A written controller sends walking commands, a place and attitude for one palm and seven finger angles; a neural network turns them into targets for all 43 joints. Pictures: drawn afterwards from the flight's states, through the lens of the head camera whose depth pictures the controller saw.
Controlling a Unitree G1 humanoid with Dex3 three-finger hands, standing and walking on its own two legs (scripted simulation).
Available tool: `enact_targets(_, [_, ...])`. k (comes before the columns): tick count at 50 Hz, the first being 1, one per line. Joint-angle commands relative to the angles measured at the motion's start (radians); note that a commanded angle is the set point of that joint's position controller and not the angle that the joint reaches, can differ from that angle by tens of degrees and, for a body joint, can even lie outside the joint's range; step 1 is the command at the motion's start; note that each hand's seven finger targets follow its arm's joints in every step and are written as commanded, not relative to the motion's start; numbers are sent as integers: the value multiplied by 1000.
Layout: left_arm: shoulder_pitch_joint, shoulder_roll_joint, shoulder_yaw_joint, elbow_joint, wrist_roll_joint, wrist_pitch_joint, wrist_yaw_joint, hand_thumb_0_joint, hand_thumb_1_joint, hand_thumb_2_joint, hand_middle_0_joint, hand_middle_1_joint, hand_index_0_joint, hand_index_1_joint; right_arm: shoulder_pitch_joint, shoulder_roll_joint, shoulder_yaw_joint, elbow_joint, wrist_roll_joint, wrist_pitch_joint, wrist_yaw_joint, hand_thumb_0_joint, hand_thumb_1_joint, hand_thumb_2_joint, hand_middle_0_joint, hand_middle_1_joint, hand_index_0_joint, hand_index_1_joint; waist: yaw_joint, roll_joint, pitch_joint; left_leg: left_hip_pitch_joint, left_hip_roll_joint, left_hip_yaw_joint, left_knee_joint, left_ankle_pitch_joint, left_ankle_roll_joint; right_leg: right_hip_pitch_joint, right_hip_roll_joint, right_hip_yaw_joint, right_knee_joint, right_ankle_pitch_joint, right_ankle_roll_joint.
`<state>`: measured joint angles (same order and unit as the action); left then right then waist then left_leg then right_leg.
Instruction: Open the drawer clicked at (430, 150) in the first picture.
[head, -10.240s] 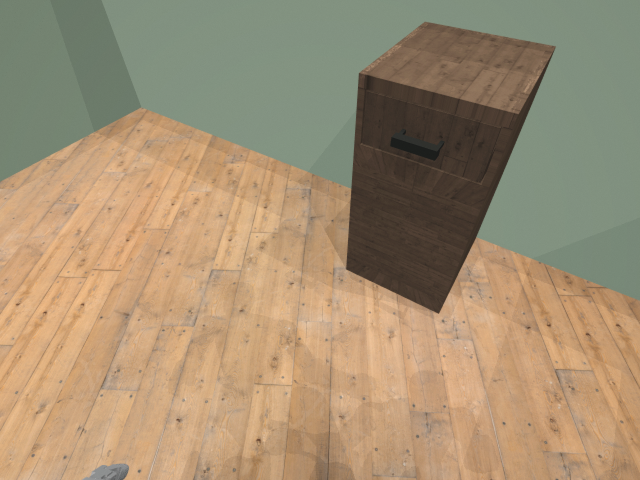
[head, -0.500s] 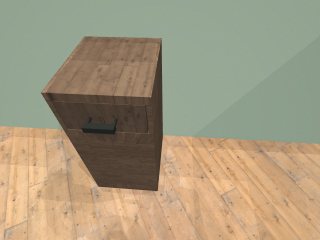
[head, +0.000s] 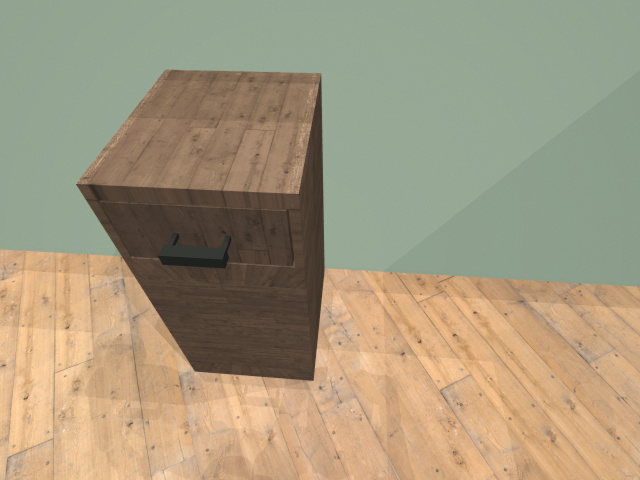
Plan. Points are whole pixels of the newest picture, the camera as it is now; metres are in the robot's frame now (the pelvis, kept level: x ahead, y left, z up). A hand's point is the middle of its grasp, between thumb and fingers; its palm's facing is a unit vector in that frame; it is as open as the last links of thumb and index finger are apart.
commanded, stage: look again from close up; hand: left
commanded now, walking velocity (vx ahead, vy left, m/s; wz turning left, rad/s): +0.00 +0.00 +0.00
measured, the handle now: (197, 247) +0.52 +0.28 -0.08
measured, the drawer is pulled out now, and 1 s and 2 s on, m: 0.00 0.00 0.00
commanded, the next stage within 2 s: shuffle to correct the standing spot in 0.10 s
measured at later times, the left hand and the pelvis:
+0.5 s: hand out of the picture -0.02 +0.19 -0.17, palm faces +0.12 -0.97 -0.22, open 7.4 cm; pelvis +0.00 +0.02 +0.00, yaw +2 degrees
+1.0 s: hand out of the picture +0.01 +0.23 -0.17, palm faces +0.00 -0.98 -0.20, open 7.3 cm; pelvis +0.01 +0.07 +0.00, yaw -2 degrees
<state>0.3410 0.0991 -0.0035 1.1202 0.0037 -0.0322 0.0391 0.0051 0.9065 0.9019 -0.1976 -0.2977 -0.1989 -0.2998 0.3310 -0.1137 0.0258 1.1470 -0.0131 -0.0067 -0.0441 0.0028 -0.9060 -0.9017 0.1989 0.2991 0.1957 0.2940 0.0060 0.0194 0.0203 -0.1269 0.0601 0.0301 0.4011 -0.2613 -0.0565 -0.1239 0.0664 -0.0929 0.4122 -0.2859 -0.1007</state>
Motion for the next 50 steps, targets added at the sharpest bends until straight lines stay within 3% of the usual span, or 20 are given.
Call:
enact_targets(1, [91,97,16,-14,2,-6,6,0,900,900,-200,-300,-200,-300,89,-63,-11,-18,0,-12,-3,0,-900,-900,200,300,200,300,-3,-35,65,-54,32,-16,-28,151,65,-20,-170,169,-101,305,60])
enact_targets(10, [98,98,17,-14,3,-5,7,0,900,900,-200,-300,-200,-300,90,-60,-11,-15,0,-15,-4,0,-900,-900,200,300,200,300,0,-33,60,-54,37,-16,-31,171,66,-2,-170,157,-87,343,62])
enact_targets(14, [97,128,31,-26,5,-3,15,0,900,900,-200,-300,-200,-300,84,-72,-16,-32,2,-2,-3,0,-900,-900,200,300,200,300,10,-25,62,-101,19,3,-2,134,56,22,-216,195,-73,415,57])
enact_targets(18, [88,162,53,-42,11,4,22,0,900,900,-200,-300,-200,-300,69,-77,-30,-63,3,14,1,0,-900,-900,200,300,200,300,14,-85,46,-157,1,22,65,43,48,39,-292,245,-71,438,22])
enact_targets(22, [88,181,71,-54,19,10,25,0,900,900,-200,-300,-200,-300,25,-85,-45,-98,1,24,9,0,-900,-900,200,300,200,300,33,-125,74,-237,0,13,173,-100,48,4,-391,325,-87,414,-81])
enact_targets(25, [72,202,86,-72,27,14,25,0,900,900,-200,-300,-200,-300,-1,-87,-56,-124,-1,27,20,0,-900,-900,200,300,200,300,34,-135,77,-259,-1,7,243,-136,49,-43,-428,335,-86,376,-116])
enact_targets(27, [42,212,91,-89,30,16,23,0,900,900,-200,-300,-200,-300,6,-83,-60,-134,0,25,26,0,-900,-900,200,300,200,300,20,-131,50,-210,-11,19,181,-105,47,-64,-407,296,-43,412,-103])
enact_targets(29, [-6,211,90,-107,25,26,20,0,900,900,-200,-300,-200,-300,71,-83,-60,-120,-3,21,27,0,-900,-900,200,300,200,300,-15,-96,30,-45,-15,48,42,40,51,-180,-339,230,21,284,-51])
enact_targets(30, [-10,191,85,-119,23,31,17,0,900,900,-200,-300,-200,-300,85,-108,-63,-120,-7,16,26,0,-900,-900,200,300,200,300,-17,-25,21,5,21,29,7,112,66,-223,-274,184,77,190,-20])
enact_targets(31, [-3,160,81,-128,23,37,13,0,900,900,-200,-300,-200,-300,82,-148,-71,-129,-14,15,24,0,-900,-900,200,300,200,300,-8,90,28,0,98,-44,-3,199,102,-260,-190,116,142,55,14])
enact_targets(32, [0,128,74,-127,26,45,13,0,900,900,-200,-300,-200,-300,74,-166,-73,-140,-15,16,24,0,-900,-900,200,300,200,300,-1,153,40,-78,162,-106,-81,119,147,-236,-130,28,205,-129,49])
enact_targets(33, [-1,90,58,-116,29,50,11,0,900,900,-200,-300,-200,-300,63,-158,-68,-141,-12,10,22,0,-900,-900,200,300,200,300,-2,185,50,-118,193,-163,-164,27,179,-229,-111,24,290,-203,63])
enact_targets(34, [11,79,47,-104,27,52,7,0,900,900,-200,-300,-200,-300,43,-150,-63,-145,-12,3,18,0,-900,-900,200,300,200,300,2,135,53,-140,214,-206,-210,-60,204,-230,-121,48,359,-222,63])
enact_targets(35, [22,71,41,-92,28,50,1,0,900,900,-200,-300,-200,-300,18,-151,-59,-146,-14,-2,15,0,-900,-900,200,300,200,300,12,87,50,-139,219,-211,-215,-70,215,-231,-133,66,383,-204,62])
enact_targets(37, [42,65,33,-73,26,44,-6,0,900,900,-200,-300,-200,-300,-12,-152,-53,-141,-15,-11,13,0,-900,-900,200,300,200,300,17,24,34,-124,222,-189,-202,-24,222,-209,-143,79,345,-180,70])
enact_targets(39, [47,60,27,-59,24,40,-11,0,900,900,-200,-300,-200,-300,-14,-144,-52,-120,-15,-15,10,0,-900,-900,200,300,200,300,12,10,30,-100,216,-158,-176,40,216,-184,-140,77,255,-153,79])
enact_targets(42, [81,75,24,-41,22,30,-10,0,900,900,-200,-300,-200,-300,1,-144,-50,-94,-8,-18,4,0,-900,-900,200,300,200,300,15,-13,11,-60,163,-93,-68,208,166,-107,-136,87,17,52,83])
enact_targets(45, [73,96,22,-26,16,18,-7,0,900,900,-200,-300,-200,-300,13,-124,-43,-66,-4,-19,2,0,-900,-900,200,300,200,300,-6,-118,8,-12,94,-14,-10,298,113,-90,-157,128,-2,278,62])
enact_targets(47, [62,96,22,-30,13,17,-4,0,900,900,-200,-300,-200,-300,29,-118,-41,-45,-2,-20,-1,0,-900,-900,200,300,200,300,-13,-81,-9,22,91,1,-6,337,106,-79,-163,124,-3,325,61])
enact_targets(50, [67,96,19,-17,8,15,0,0,900,900,-200,-300,-200,-300,30,-95,-29,-22,-2,-21,-1,0,-900,-900,200,300,200,300,-7,-14,17,18,86,9,-28,311,97,-67,-161,127,-28,295,58])
